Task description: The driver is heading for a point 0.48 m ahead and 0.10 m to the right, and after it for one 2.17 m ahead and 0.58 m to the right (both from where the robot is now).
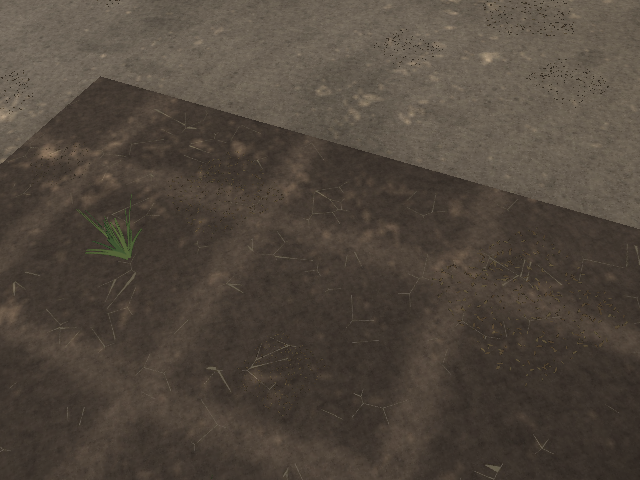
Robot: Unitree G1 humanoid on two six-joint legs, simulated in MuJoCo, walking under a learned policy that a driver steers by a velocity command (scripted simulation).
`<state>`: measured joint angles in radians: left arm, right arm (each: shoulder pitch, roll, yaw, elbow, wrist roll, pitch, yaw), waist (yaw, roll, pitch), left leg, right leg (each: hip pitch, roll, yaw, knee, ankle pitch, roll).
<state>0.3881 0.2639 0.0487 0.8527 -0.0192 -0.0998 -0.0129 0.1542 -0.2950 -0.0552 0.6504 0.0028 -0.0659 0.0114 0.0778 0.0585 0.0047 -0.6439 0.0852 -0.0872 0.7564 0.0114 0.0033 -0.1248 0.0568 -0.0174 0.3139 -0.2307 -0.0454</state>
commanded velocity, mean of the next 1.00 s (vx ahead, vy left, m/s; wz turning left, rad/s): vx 0.36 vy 0.00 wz -0.43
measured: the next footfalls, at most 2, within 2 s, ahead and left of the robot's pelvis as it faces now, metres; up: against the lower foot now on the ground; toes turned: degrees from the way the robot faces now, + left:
left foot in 0.22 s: +0.28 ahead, +0.16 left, -0.06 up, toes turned -7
right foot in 0.68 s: +0.51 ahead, -0.12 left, -0.06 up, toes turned -22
